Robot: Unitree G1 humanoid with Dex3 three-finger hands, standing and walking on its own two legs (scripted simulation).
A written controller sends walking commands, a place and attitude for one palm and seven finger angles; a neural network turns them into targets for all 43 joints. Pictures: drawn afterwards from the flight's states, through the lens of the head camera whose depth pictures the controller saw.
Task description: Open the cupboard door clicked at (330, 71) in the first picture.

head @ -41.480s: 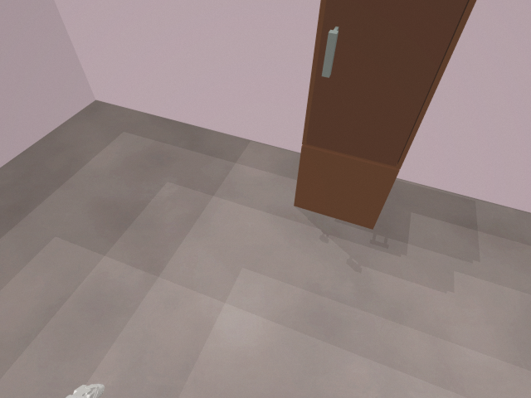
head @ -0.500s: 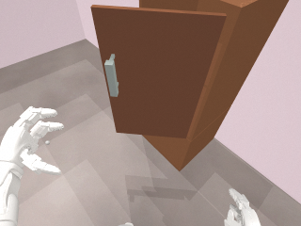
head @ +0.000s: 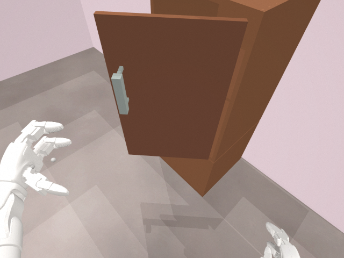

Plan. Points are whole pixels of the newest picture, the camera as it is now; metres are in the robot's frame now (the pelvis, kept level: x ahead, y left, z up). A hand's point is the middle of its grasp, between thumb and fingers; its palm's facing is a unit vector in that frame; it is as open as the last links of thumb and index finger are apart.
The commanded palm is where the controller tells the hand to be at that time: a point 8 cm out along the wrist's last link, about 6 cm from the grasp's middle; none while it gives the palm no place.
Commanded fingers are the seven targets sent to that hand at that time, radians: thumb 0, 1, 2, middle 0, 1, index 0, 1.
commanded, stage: raise the hand with hooked fingers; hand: left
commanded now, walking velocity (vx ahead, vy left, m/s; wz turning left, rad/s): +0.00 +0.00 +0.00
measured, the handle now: (122, 90) +0.55 +0.19 +0.07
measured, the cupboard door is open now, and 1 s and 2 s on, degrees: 43 43 43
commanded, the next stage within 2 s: move the hooked fingers beside the handle in 0.06 s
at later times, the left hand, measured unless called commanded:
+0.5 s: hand (64, 144) +0.33 +0.27 +0.09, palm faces +0.03 -1.00 -0.01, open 14.0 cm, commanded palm +0.31 +0.32 +0.09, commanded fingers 0.00 -0.50 0.30 -0.30 -1.20 -0.30 -1.20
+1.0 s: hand (81, 122) +0.40 +0.25 +0.09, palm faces +0.00 -1.00 +0.00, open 14.0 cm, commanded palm +0.38 +0.30 +0.08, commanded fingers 0.00 -0.50 0.30 -0.30 -1.20 -0.30 -1.20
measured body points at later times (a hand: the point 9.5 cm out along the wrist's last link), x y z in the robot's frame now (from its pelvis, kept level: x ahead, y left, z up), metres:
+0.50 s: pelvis -0.01 -0.01 +0.00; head +0.03 +0.00 +0.45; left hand +0.32 +0.32 +0.10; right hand +0.13 -0.27 -0.09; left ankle +0.02 +0.10 -0.71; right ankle -0.02 -0.12 -0.71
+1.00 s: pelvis +0.00 +0.01 -0.01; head +0.06 +0.02 +0.44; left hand +0.39 +0.31 +0.09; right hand +0.08 -0.26 -0.11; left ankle +0.02 +0.10 -0.71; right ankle -0.02 -0.12 -0.71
